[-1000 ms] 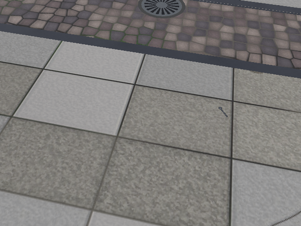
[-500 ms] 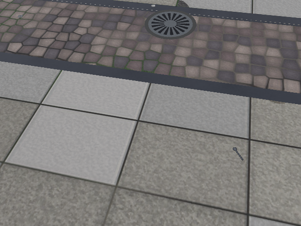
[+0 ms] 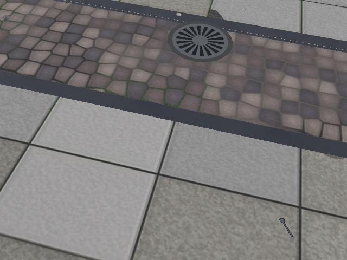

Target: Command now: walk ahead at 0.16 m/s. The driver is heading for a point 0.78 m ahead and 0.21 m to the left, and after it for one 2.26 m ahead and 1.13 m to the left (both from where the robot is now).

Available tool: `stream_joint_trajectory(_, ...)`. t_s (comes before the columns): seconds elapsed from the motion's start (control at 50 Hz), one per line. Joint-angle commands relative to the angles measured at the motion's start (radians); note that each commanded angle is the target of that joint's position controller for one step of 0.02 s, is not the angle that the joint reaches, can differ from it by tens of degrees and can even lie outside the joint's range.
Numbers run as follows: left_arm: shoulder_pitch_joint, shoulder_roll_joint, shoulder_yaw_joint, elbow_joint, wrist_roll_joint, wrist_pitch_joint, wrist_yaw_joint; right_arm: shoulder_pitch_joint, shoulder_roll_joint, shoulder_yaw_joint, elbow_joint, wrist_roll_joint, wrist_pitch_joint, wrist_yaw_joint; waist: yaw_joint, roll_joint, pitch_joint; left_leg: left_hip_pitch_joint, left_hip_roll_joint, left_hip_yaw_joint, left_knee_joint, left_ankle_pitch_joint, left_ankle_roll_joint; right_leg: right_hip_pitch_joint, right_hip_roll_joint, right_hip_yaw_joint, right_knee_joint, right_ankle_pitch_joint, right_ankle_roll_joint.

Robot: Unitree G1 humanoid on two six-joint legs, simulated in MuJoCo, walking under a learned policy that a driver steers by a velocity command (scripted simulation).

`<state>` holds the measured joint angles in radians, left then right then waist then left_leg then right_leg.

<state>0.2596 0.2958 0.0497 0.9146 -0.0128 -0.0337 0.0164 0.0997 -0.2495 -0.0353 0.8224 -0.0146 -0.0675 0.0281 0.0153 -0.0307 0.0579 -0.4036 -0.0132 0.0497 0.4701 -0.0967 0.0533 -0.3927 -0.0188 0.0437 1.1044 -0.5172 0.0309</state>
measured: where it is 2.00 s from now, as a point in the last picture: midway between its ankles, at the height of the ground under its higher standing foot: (109, 166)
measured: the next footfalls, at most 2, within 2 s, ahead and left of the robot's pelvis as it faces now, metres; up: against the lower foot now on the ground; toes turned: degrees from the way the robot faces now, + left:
right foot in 0.22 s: +0.13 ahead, -0.15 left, +0.00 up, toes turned +0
left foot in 0.78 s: +0.24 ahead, +0.14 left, +0.00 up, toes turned +11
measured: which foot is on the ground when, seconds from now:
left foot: down 0.00-0.56, up 0.58-0.76, down 0.78-1.00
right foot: up 0.00-0.20, down 0.22-0.78, up 0.80-1.00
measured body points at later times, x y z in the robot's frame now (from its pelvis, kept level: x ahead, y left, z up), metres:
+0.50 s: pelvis +0.09 -0.02 +0.00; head +0.10 -0.03 +0.45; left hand +0.16 +0.24 -0.13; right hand +0.18 -0.28 -0.14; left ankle +0.09 +0.09 -0.73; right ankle +0.09 -0.15 -0.73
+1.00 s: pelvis +0.26 +0.08 +0.02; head +0.27 +0.10 +0.46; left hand +0.37 +0.38 -0.09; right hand +0.34 -0.17 -0.11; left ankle +0.20 +0.13 -0.73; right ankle +0.37 -0.08 -0.66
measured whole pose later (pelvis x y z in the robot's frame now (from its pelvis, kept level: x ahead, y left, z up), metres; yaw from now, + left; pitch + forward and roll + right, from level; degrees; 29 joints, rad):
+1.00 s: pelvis +0.26 +0.08 +0.02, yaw +15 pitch +1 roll -2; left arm 0.06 0.28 0.07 0.88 0.00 -0.12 0.01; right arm 0.35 -0.22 -0.05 0.91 0.01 -0.07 0.01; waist -0.05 -0.02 0.00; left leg -0.12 -0.07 -0.06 0.34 -0.23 0.09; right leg -0.58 -0.07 0.03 0.93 -0.19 0.01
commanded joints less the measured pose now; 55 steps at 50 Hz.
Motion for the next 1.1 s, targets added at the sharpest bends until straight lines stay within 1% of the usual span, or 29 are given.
stream_joint_trajectory(0.02,0.105,0.048,0.018,-0.021,0.01,0.031,0.021,-0.023,-0.097,-0.02,-0.025,-0.018,-0.007,-0.003,0.039,0.146,-0.165,0.107,0.239,-0.188,-0.189,0.434,0.182,0.033,-0.072,0.014,-0.099,0.089,0.019)
stream_joint_trajectory(0.08,0.075,0.028,0.009,-0.022,0.018,0.042,0.03,-0.038,-0.117,-0.024,-0.001,-0.017,-0.007,-0.013,0.037,0.156,-0.187,0.08,0.221,-0.137,-0.203,0.391,0.185,0.118,-0.068,-0.002,-0.302,0.178,0.022)
stream_joint_trajectory(0.14,0.025,0.051,0.016,-0.022,0.018,0.054,0.028,-0.023,-0.131,-0.024,0.026,-0.007,0.012,-0.024,0.016,0.141,-0.176,0.072,0.224,-0.159,-0.234,0.07,0.167,0.172,-0.06,-0.012,-0.418,0.281,0.012)
stream_joint_trajectory(0.2,-0.006,0.046,0.018,-0.017,0.033,0.053,0.024,-0.026,-0.097,-0.009,0.047,0.006,0.027,-0.028,0.028,0.113,-0.1,0.014,0.17,-0.163,-0.228,-0.285,0.094,0.258,-0.045,-0.03,-0.61,0.374,-0.019)
stream_joint_trajectory(0.22,-0.017,0.062,0.018,-0.024,0.041,0.05,0.026,0.008,-0.075,0.0,0.065,0.003,0.028,-0.027,0.021,0.082,-0.075,0.005,0.141,-0.158,-0.208,-0.345,0.049,0.275,-0.084,0.015,-0.678,0.431,-0.035)
stream_joint_trajectory(0.24,-0.032,0.116,0.026,-0.031,0.036,0.046,0.03,0.05,-0.077,-0.002,0.073,-0.006,0.027,-0.026,-0.021,0.003,-0.054,-0.001,0.085,-0.123,-0.157,-0.351,0.01,0.268,-0.132,0.055,-0.689,0.488,-0.057)
stream_joint_trajectory(0.26,-0.058,0.139,0.036,-0.011,0.02,0.045,0.028,0.085,-0.069,-0.003,0.077,-0.003,0.033,-0.031,-0.059,-0.108,-0.045,0.064,0.03,-0.058,-0.14,-0.278,-0.015,0.168,-0.11,0.048,-0.697,0.3,-0.076)
stream_joint_trajectory(0.3,-0.075,0.054,0.017,0.001,0.028,0.03,0.018,0.041,-0.087,-0.007,0.082,-0.001,0.046,-0.043,-0.034,-0.084,-0.035,0.179,0.031,-0.039,-0.086,-0.172,-0.024,0.07,-0.082,0.037,-0.745,0.211,-0.048)
stream_joint_trajectory(0.42,-0.065,0.059,0.014,0.047,0.016,0.009,0.018,0.042,-0.086,-0.009,0.119,0.006,0.054,-0.047,-0.017,-0.018,-0.091,0.213,0.048,-0.047,-0.056,0.023,-0.012,0.185,-0.06,0.005,-0.677,0.489,-0.036)
stream_joint_trajectory(0.46,-0.041,0.065,0.018,0.07,0.011,0.016,0.022,0.056,-0.082,-0.012,0.139,0.017,0.061,-0.047,-0.01,-0.01,-0.101,0.188,0.019,-0.023,-0.034,-0.162,-0.002,0.204,-0.038,-0.02,-0.672,0.281,-0.052)
stream_joint_trajectory(0.5,-0.031,0.082,0.028,0.069,0.007,0.016,0.028,0.036,-0.09,-0.017,0.133,0.032,0.066,-0.047,0.005,-0.002,-0.027,0.077,0.009,-0.041,-0.011,-0.427,0.026,0.169,-0.046,-0.008,-0.682,-0.014,-0.086)
stream_joint_trajectory(0.54,0.009,0.096,0.035,0.069,-0.001,-0.004,0.032,0.008,-0.08,-0.018,0.111,0.04,0.047,-0.045,0.029,-0.025,0.043,-0.066,0.005,-0.065,0.054,-0.49,0.045,0.203,-0.113,0.077,-0.725,-0.131,-0.13)
stream_joint_trajectory(0.58,0.093,0.153,0.057,0.093,-0.01,-0.03,0.032,-0.037,-0.051,-0.015,0.072,0.042,0.017,-0.033,0.054,-0.144,0.051,-0.227,-0.01,-0.008,0.266,-0.369,0.035,0.341,-0.304,0.313,-0.833,-0.143,-0.225)
stream_joint_trajectory(0.6,0.109,0.153,0.061,0.096,-0.006,-0.042,0.033,-0.068,-0.059,-0.017,0.05,0.039,0.008,-0.025,0.067,-0.157,0.059,-0.287,0.025,-0.038,0.363,-0.389,0.036,0.367,-0.384,0.401,-0.855,-0.052,-0.266)
stream_joint_trajectory(0.64,0.103,0.123,0.056,0.087,0.004,-0.06,0.032,-0.084,-0.081,-0.024,0.026,0.051,0.004,-0.014,0.072,-0.116,0.044,-0.407,0.094,-0.106,0.493,-0.494,0.038,0.456,-0.44,0.391,-0.854,0.159,-0.27)
stream_joint_trajectory(0.68,0.013,0.128,0.058,0.061,-0.009,-0.054,0.027,-0.07,-0.08,-0.025,0.02,0.06,0.011,-0.004,0.04,-0.092,0.025,-0.298,0.136,-0.086,0.361,-0.405,0.034,0.403,-0.385,0.223,-0.879,0.205,-0.196)
stream_joint_trajectory(0.72,-0.087,0.164,0.069,0.041,-0.01,-0.037,0.015,0.04,-0.063,-0.029,0.06,0.047,0.022,0.004,-0.037,-0.103,0.0,0.059,0.056,0.039,0.212,-0.188,0.023,0.177,-0.259,0.001,-0.855,0.237,-0.128)
stream_joint_trajectory(0.76,-0.099,0.149,0.065,0.029,0.001,-0.031,0.006,0.237,-0.107,-0.069,0.133,0.037,0.041,0.002,-0.121,-0.044,-0.078,0.384,-0.072,0.142,0.191,-0.108,0.027,0.026,-0.17,-0.149,-0.637,0.379,-0.079)
stream_joint_trajectory(0.78,-0.115,0.102,0.051,0.015,0.012,-0.034,0.006,0.347,-0.157,-0.098,0.149,0.043,0.048,-0.004,-0.182,0.094,-0.1,0.505,-0.03,0.016,0.113,-0.163,0.078,-0.074,-0.124,-0.227,-0.344,0.435,-0.026)
stream_joint_trajectory(0.8,-0.136,-0.005,0.018,-0.05,0.035,-0.05,0.003,0.396,-0.288,-0.117,0.127,0.046,0.04,-0.017,-0.158,0.432,-0.129,0.571,0.251,-0.591,-0.141,-0.318,0.244,-0.311,0.004,-0.179,0.048,-0.013,0.039)
stream_joint_trajectory(0.82,-0.156,0.018,0.02,-0.077,-0.009,-0.079,0.0,0.387,-0.244,-0.091,0.109,0.031,0.015,-0.004,-0.145,0.307,-0.183,0.606,0.358,-0.914,-0.321,-0.513,0.331,-0.435,0.04,0.011,0.2,-0.062,0.013)
stream_joint_trajectory(0.84,-0.188,0.054,0.025,-0.086,-0.045,-0.103,-0.008,0.331,-0.214,-0.081,0.094,0.026,-0.007,-0.003,-0.122,0.21,-0.086,0.578,0.373,-0.858,-0.306,-0.509,0.314,-0.543,-0.018,0.035,0.246,0.011,-0.028)
stream_joint_trajectory(0.86,-0.188,0.08,0.028,-0.081,-0.036,-0.12,-0.01,0.274,-0.172,-0.069,0.073,0.026,-0.02,-0.001,-0.096,0.129,-0.047,0.525,0.334,-0.739,-0.268,-0.382,0.272,-0.531,-0.057,0.037,0.205,0.101,-0.057)
stream_joint_trajectory(0.88,-0.166,0.089,0.035,-0.059,-0.008,-0.125,-0.004,0.211,-0.156,-0.061,0.049,0.023,-0.023,0.0,-0.061,0.072,-0.033,0.444,0.287,-0.617,-0.253,-0.246,0.235,-0.461,-0.087,0.044,0.12,0.178,-0.064)
stream_joint_trajectory(0.9,-0.148,0.103,0.043,-0.051,0.007,-0.121,-0.003,0.176,-0.139,-0.054,0.031,0.02,-0.022,-0.003,-0.035,0.077,-0.036,0.386,0.247,-0.527,-0.263,-0.154,0.211,-0.381,-0.102,0.047,0.03,0.231,-0.064)
stream_joint_trajectory(0.92,-0.152,0.105,0.047,-0.051,0.011,-0.114,-0.005,0.176,-0.127,-0.05,0.025,0.021,-0.019,-0.009,-0.026,0.096,-0.037,0.365,0.224,-0.475,-0.276,-0.082,0.2,-0.335,-0.101,0.04,-0.038,0.265,-0.058)
stream_joint_trajectory(0.98,-0.238,0.067,0.041,-0.085,0.019,-0.097,-0.009,0.24,-0.149,-0.055,0.033,0.031,-0.015,-0.037,-0.033,0.078,-0.019,0.343,0.183,-0.366,-0.289,0.116,0.192,-0.315,-0.055,0.0,-0.249,0.379,-0.015)
stream_joint_trajectory(1.04,-0.361,0.023,0.023,-0.134,0.013,-0.095,-0.022,0.274,-0.164,-0.061,0.033,0.031,-0.006,-0.054,-0.062,0.099,0.0,0.267,0.138,-0.303,-0.284,0.125,0.16,-0.233,0.002,-0.023,-0.491,0.546,0.004)
stream_joint_trajectory(1.1,-0.445,0.023,0.016,-0.182,0.0,-0.093,-0.033,0.314,-0.156,-0.065,0.046,0.036,-0.005,-0.053,-0.09,0.117,0.015,0.234,0.146,-0.328,-0.283,0.069,0.137,-0.164,0.021,-0.018,-0.589,0.633,0.003)
Keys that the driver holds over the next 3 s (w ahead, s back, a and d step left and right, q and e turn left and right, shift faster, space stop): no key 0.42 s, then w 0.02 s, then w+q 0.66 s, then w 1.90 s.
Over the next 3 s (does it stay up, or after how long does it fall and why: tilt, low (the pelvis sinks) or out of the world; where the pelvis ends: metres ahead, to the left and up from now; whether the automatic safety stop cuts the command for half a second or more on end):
stays up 1.30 0.57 0.01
